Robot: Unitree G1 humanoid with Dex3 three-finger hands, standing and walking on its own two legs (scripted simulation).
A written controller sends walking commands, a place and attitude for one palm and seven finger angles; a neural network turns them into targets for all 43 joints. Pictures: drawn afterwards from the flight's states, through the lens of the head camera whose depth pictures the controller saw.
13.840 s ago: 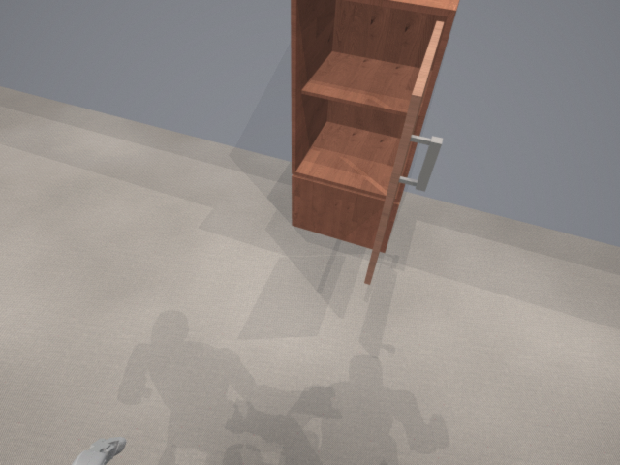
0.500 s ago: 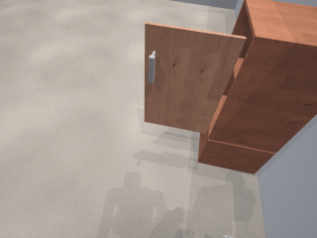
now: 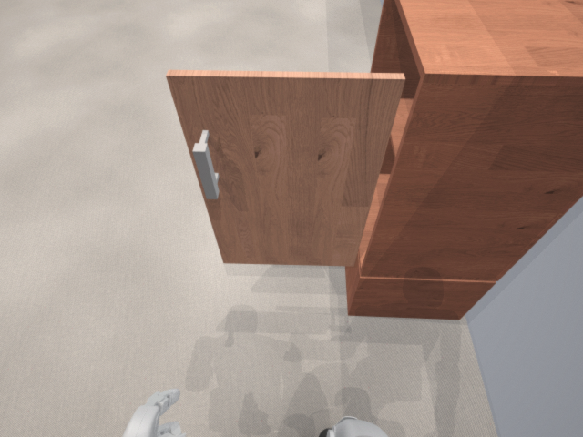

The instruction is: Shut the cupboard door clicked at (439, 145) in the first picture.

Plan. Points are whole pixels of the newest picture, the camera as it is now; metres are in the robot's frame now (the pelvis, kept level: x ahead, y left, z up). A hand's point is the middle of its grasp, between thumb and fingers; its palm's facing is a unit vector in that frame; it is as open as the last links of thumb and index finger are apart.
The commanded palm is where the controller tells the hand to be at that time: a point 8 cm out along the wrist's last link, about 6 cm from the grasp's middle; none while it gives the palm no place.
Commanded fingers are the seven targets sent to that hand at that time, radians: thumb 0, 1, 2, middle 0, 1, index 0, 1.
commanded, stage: take the last steps up to it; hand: left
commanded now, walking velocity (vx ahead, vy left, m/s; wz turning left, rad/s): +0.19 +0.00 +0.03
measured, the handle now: (208, 165) +0.58 +0.16 -0.01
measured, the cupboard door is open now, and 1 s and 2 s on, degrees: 91 91 91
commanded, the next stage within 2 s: come to a stop and stand still in 0.10 s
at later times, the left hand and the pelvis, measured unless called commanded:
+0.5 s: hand out of the picture +0.10 +0.19 -0.17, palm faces +0.06 -0.99 -0.16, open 7.3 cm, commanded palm none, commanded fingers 0.00 0.90 0.90 -0.20 -0.30 -0.20 -0.30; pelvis +0.11 +0.03 +0.02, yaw -1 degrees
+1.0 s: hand out of the picture +0.10 +0.14 -0.16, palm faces +0.03 -0.98 -0.21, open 7.3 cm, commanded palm none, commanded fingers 0.00 0.90 0.90 -0.20 -0.30 -0.20 -0.30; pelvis +0.05 -0.04 +0.01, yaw +0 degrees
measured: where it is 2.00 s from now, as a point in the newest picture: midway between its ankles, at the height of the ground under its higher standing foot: outside the picture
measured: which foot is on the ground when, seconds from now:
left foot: up 0.00-0.30, down 0.32-0.72, up 0.74-0.96, down 0.98-1.00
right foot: down 0.00-0.40, up 0.42-0.70, down 0.72-1.00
